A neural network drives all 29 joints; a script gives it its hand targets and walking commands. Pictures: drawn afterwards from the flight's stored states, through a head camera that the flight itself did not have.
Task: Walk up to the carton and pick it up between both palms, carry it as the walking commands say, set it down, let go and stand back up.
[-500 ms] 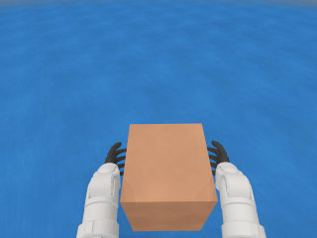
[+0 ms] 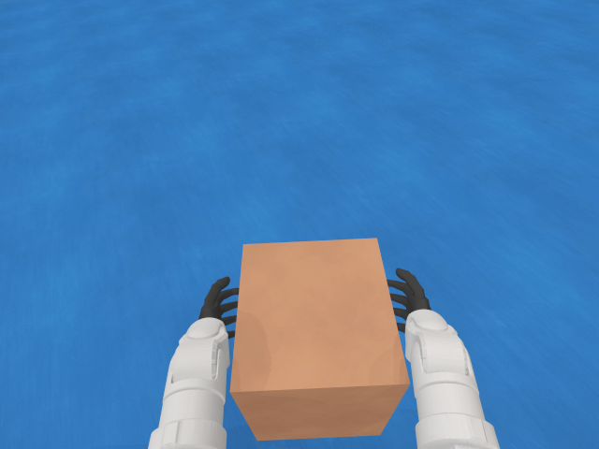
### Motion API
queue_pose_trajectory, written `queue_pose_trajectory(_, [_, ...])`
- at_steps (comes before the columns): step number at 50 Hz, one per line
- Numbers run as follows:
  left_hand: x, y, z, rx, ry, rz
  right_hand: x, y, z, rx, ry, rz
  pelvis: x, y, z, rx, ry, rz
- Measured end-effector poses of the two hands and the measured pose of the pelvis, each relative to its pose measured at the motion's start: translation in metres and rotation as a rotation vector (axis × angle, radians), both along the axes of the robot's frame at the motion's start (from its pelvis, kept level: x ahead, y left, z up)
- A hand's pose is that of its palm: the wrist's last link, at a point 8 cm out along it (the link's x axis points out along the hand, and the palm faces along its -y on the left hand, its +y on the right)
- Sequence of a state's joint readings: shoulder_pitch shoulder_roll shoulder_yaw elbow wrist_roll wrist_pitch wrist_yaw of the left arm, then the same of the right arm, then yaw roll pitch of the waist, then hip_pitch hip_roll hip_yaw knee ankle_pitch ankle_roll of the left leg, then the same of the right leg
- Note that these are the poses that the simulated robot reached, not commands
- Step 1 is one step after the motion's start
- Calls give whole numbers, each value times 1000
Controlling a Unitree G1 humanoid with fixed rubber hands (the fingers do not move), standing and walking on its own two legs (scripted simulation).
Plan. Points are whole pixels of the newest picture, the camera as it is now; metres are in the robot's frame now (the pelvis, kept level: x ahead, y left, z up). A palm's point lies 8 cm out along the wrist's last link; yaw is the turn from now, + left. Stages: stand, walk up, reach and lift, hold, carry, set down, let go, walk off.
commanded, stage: set down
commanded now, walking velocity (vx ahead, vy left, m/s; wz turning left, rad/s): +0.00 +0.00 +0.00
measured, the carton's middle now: (314, 343) +0.31 +0.00 -0.05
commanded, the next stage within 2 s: none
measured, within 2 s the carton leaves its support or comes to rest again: neither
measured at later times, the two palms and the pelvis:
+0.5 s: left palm (227, 350) +0.32 +0.14 -0.09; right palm (403, 340) +0.32 -0.15 -0.08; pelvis -0.01 -0.02 -0.04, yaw +1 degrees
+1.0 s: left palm (236, 353) +0.35 +0.14 -0.17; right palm (390, 349) +0.35 -0.15 -0.17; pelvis -0.03 +0.01 -0.12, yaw +0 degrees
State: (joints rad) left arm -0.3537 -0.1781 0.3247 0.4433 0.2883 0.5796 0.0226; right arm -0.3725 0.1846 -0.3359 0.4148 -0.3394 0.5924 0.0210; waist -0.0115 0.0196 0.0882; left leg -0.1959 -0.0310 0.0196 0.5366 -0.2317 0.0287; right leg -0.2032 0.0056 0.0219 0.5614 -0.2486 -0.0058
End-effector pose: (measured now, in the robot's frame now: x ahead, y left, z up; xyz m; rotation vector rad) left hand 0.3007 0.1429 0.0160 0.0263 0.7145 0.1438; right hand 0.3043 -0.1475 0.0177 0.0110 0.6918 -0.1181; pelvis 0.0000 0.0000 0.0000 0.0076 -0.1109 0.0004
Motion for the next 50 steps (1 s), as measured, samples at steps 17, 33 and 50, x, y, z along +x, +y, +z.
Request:
queue_pose_trajectory(17, [7, -13, -69, -12, 17, 8, 12, -12, -63, -19, 18, 9, 1, -22, -17, 2, 217, 10])
queue_pose_trajectory(33, [29, 5, -132, -31, -18, 3, 26, 5, -130, 30, -16, -53, -24, -13, -64, -13, 426, 20])
queue_pose_trajectory(50, [54, 2, -190, -42, -25, 3, 47, 2, -185, 23, -27, -62, -34, 5, -115, -11, 566, 1])
